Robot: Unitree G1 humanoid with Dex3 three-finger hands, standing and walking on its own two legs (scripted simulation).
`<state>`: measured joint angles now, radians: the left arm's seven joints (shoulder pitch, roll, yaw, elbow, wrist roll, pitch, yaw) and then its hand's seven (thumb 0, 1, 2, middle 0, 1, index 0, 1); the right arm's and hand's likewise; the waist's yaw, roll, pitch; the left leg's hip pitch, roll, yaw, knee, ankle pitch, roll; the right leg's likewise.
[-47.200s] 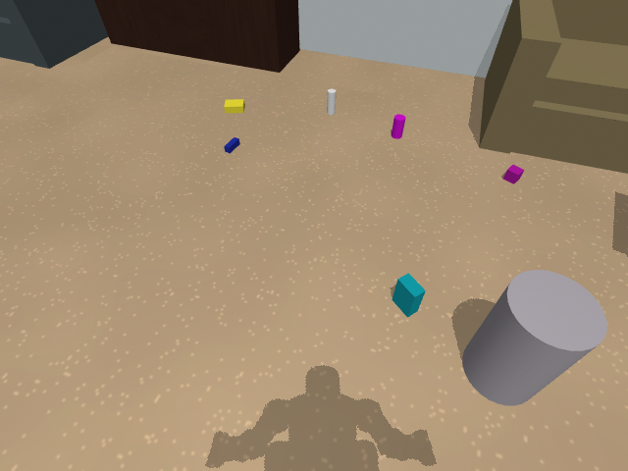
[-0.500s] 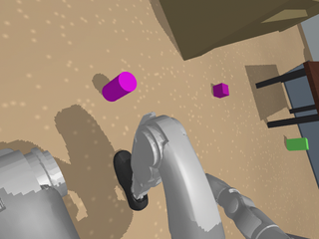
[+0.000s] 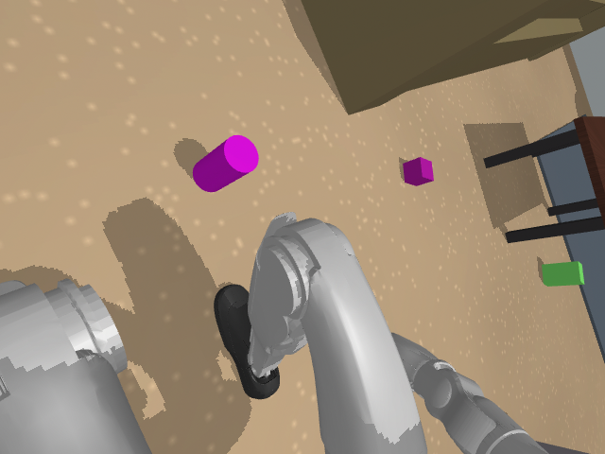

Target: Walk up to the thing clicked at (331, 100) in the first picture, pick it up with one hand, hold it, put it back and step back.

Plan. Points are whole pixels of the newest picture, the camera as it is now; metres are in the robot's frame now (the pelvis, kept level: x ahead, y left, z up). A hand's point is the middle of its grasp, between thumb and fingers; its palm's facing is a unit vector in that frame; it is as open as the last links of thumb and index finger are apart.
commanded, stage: withdraw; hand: left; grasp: from the side
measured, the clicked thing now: out of the picture +0.45 +0.35 -0.22
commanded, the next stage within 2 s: rise in 0.18 s
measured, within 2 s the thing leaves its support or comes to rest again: neither
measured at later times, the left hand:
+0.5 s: hand out of the picture +0.39 +0.46 -0.10, palm faces +0.57 -0.80 -0.19, open 17.3 cm
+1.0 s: hand out of the picture +0.25 +0.39 +0.07, palm faces +0.35 -0.78 -0.52, open 17.2 cm
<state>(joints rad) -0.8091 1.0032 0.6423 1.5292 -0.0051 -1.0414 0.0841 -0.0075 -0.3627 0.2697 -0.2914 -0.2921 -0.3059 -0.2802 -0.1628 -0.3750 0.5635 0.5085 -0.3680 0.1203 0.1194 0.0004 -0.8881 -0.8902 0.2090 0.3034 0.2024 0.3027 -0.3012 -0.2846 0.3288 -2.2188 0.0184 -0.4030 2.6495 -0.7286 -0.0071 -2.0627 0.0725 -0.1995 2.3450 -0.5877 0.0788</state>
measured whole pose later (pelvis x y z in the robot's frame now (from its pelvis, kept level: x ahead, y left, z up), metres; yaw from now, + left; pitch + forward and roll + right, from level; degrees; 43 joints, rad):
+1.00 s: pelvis +0.02 -0.02 +0.17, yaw +12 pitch +33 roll -6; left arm -0.13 0.54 0.38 0.46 0.07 -0.03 0.02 -0.01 -0.49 0.08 -0.07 -0.06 -0.07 -0.06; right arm 0.06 -0.25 0.03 0.51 0.04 0.16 0.01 0.01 -0.90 -0.90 0.21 0.30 0.20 0.30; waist -0.04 -0.01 -0.13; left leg -1.93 0.04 -0.10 2.01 -0.66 0.00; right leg -1.87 -0.04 -0.02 1.92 -0.62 0.05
